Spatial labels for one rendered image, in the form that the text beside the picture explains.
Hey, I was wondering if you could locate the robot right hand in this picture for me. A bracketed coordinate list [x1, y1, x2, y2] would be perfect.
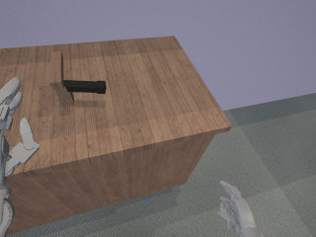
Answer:
[217, 181, 257, 235]

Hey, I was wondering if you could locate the robot right forearm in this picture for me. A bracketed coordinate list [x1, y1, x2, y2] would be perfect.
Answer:
[238, 226, 264, 237]

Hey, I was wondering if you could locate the robot left hand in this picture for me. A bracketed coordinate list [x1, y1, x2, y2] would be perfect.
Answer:
[0, 77, 40, 187]

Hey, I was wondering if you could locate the robot left forearm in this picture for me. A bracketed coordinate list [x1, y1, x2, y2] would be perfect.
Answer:
[0, 186, 15, 237]

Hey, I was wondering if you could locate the tap lever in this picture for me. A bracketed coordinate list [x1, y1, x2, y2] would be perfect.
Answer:
[63, 80, 107, 94]

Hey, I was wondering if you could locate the counter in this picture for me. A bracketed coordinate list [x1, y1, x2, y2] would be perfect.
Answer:
[0, 36, 232, 235]

